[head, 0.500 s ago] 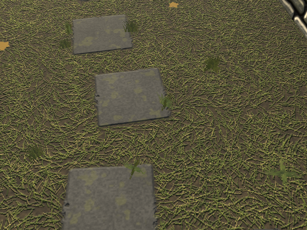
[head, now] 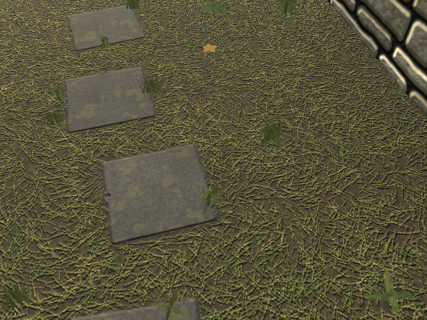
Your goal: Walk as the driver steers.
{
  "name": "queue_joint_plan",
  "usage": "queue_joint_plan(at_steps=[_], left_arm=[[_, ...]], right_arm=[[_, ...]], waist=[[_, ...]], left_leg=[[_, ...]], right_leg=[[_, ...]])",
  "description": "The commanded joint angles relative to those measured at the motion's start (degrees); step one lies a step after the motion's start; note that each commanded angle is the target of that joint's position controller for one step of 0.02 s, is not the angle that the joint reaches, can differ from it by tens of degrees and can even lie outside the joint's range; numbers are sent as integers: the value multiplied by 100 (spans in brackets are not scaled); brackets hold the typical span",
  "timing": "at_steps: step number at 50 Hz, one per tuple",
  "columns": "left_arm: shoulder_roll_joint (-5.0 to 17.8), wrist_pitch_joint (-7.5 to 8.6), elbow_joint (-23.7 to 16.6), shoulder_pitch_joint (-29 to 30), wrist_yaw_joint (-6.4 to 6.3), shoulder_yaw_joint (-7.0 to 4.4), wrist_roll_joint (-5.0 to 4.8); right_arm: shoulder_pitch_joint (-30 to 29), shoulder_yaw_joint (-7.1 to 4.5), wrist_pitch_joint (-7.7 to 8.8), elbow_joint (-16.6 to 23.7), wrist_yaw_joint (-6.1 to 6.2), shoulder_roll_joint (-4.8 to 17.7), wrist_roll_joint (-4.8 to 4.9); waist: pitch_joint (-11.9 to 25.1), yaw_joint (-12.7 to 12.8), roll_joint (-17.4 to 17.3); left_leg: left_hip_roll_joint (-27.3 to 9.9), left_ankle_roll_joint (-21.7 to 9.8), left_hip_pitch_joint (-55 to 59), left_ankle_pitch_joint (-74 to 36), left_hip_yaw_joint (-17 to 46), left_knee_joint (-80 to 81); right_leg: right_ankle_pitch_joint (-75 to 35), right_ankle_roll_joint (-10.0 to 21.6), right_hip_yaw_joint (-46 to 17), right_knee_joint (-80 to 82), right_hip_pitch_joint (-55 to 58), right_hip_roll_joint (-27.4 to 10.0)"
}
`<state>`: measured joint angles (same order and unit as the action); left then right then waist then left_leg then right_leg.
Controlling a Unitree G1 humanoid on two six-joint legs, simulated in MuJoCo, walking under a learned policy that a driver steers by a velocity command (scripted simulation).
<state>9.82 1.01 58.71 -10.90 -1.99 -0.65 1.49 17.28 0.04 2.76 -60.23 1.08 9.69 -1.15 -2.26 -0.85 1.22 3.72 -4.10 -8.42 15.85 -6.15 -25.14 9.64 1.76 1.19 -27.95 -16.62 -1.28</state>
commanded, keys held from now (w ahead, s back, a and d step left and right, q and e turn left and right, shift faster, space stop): no key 0.10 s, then w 0.36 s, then no key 0.54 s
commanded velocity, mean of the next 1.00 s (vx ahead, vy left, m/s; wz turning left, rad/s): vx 0.19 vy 0.00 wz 0.00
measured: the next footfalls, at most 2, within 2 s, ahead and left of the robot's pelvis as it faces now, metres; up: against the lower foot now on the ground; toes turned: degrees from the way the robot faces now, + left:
right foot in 0.70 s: +0.33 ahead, -0.09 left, +0.00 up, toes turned -3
left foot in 1.02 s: +0.26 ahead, +0.11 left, +0.00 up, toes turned +2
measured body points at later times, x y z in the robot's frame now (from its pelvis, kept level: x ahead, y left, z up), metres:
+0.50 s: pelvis +0.10 +0.00 +0.01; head +0.11 +0.01 +0.46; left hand +0.14 +0.25 -0.15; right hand +0.02 -0.23 -0.14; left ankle +0.02 +0.08 -0.74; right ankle +0.10 -0.11 -0.69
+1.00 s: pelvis +0.21 -0.02 +0.00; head +0.23 -0.02 +0.45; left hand +0.24 +0.21 -0.16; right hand +0.23 -0.24 -0.16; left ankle +0.22 +0.11 -0.73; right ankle +0.29 -0.08 -0.74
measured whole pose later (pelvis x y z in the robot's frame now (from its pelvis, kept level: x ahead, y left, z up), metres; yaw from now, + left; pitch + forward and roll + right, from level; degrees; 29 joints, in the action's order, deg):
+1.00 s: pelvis +0.21 -0.02 +0.00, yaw +2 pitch -2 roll -1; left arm 8.8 1.4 61.3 -13.7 -1.7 -0.4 0.7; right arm 14.7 -0.7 -1.0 -62.5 2.2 7.9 -1.4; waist -2.9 0.2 -1.1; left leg -1.6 -1.0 -15.1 20.8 0.4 -35.6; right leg 7.3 5.7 6.6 -24.3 -15.9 3.5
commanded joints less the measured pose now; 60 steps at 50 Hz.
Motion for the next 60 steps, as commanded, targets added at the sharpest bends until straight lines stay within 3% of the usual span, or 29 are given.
queue_joint_plan(at_steps=[1,2,3,5,8,11,13,15,17,18,19,20,21,23,27,30,33,35,36,37,38,39,41,45,48,51,53,54,60], left_arm=[[870,85,66,-474,-63,-105,-89],[535,72,35,-315,-17,-37,-100],[437,69,29,-209,10,-17,-100],[453,53,119,-310,-32,-21,-115],[668,3,252,-607,-16,-160,-121],[807,-19,299,-991,47,-281,-103],[862,9,378,-1246,68,-343,-66],[863,55,286,-969,94,-370,-63],[812,75,95,-350,125,-376,-145],[709,95,-60,28,145,-363,-166],[409,147,-332,480,175,-276,-198],[357,210,-543,676,205,-252,-84],[658,236,-530,747,216,-328,59],[512,283,-315,241,305,-322,32],[236,211,-271,184,292,-266,14],[84,156,-457,666,223,-151,-74],[340,169,-259,88,130,-188,-104],[617,280,58,-835,74,-281,-13],[1050,351,170,-1447,59,-366,99],[1233,328,138,-1522,98,-370,71],[1131,245,13,-1119,130,-367,-213],[837,196,-125,-439,110,-278,-233],[368,167,-170,52,42,-99,-121],[451,184,11,-209,-10,-54,0],[603,108,22,-205,7,-81,-63],[561,-20,29,-161,17,-85,-159],[437,-99,43,-411,31,-97,-190],[344,-103,112,-516,43,-69,-150],[278,-3,366,-835,40,-21,-94]], right_arm=[[1128,-20,-79,-80,59,122,101],[983,-35,-150,-190,103,296,64],[726,-82,-180,-165,112,435,46],[431,-115,-201,-137,91,527,39],[528,-118,-170,-199,54,426,0],[322,-110,-111,-60,-14,259,-77],[221,-118,-28,47,-59,206,-102],[304,-153,58,72,-106,250,-58],[879,-169,113,-111,-119,176,-11],[1357,-206,127,-272,-92,271,-25],[1864,-306,161,-359,-26,650,-20],[2075,-436,141,-446,7,1069,17],[1860,-403,119,-406,36,877,-41],[1485,-352,163,-268,50,678,-39],[1235,-209,249,-268,70,430,-6],[1266,-149,212,-339,83,460,-27],[1197,-158,213,-377,96,611,15],[1021,-161,228,-356,77,647,108],[1153,-121,233,-235,81,491,150],[2092,-54,107,-395,114,-51,353],[1942,-164,-46,-495,138,323,180],[1311,-183,-98,-320,104,323,-9],[830,-200,-169,-219,49,227,-113],[1066,-124,-370,-412,115,-39,-28],[843,-112,-454,-424,136,17,-4],[753,-90,-422,-428,97,90,-98],[503,-93,-328,-370,112,303,-33],[383,-57,-267,-364,115,176,8],[426,-52,-140,-390,139,139,67]], waist=[[346,-308,839],[145,-189,617],[-59,-131,467],[-61,-28,339],[-69,35,161],[-630,229,389],[-535,278,570],[-364,97,433],[-284,-325,244],[-313,-557,-91],[-358,-788,-1018],[-727,-785,-1636],[-931,-612,-889],[-647,-217,-453],[-417,66,-571],[-404,-42,-885],[-58,156,-1014],[297,613,-659],[876,697,-36],[1878,330,886],[1804,316,312],[866,204,291],[120,-24,223],[339,-171,314],[357,-125,406],[-97,-194,156],[-617,99,-548],[-574,172,-710],[-205,207,-249]], left_leg=[[-606,3,-487,246,541,298],[-612,74,-120,182,572,489],[-644,91,-47,-104,653,571],[-798,79,68,-572,749,621],[-566,-86,-296,966,549,313],[-349,-176,-1297,1514,335,-427],[-317,-234,-1483,1086,223,-913],[-415,-316,-1056,853,353,-874],[-379,-390,166,544,366,-52],[-550,-449,994,688,750,452],[-1440,-694,1557,1879,2278,1417],[-2382,-1020,1812,2076,3507,2046],[-2485,-1101,1669,1489,3403,1929],[-2112,-878,1681,415,2657,1848],[-1495,-578,1163,-3939,1098,1199],[-1208,-410,536,-4960,614,876],[-1273,-297,483,-5565,680,162],[-1061,-73,122,-4565,600,-1077],[-765,83,-672,-2194,433,-2295],[-50,202,-1161,2224,413,-4099],[-180,211,-1083,2025,865,-4413],[-313,225,-1349,1781,840,-4411],[-567,280,-1054,1262,893,-3556],[-447,378,-322,1223,631,-1963],[-446,335,-18,516,542,-1168],[-586,206,514,-263,681,-50],[-916,106,-598,643,1262,642],[-975,129,-996,809,1343,904],[-908,152,-607,-72,1178,912]], right_leg=[[-2608,659,-1210,609,1066,-1284],[-2008,610,-1213,737,636,-1148],[-1496,426,-1004,789,434,-856],[-1202,242,-760,825,481,-556],[1353,482,-803,860,578,-360],[3080,959,-1849,1489,578,-966],[3066,1301,-2579,1840,806,-1477],[2656,1283,-2466,1903,533,-1504],[2451,954,-1736,1632,-336,-1082],[2339,717,-1184,1027,-1121,-680],[2012,385,-306,-292,-2084,39],[1618,246,403,-1371,-2886,380],[1590,271,86,-2043,-3114,97],[1061,260,-77,-2506,-2915,-96],[510,13,335,-2196,-2079,90],[-15,33,642,-1084,-1087,331],[-439,256,608,-580,-23,514],[-1675,434,364,324,1254,290],[-4099,653,-677,5,2417,-879],[-6407,1744,-2206,-113,3137,-2403],[-4629,1922,-2285,366,2259,-2249],[-3032,1778,-1970,838,1339,-1941],[-2083,1315,-1261,1377,201,-1401],[-1554,1043,-774,1377,-24,-1029],[470,910,-938,1621,-252,-990],[2241,383,-977,1825,-1013,-812],[1626,92,-600,1593,-524,-357],[957,96,-511,1278,142,-301],[159,157,-516,1075,676,-369]])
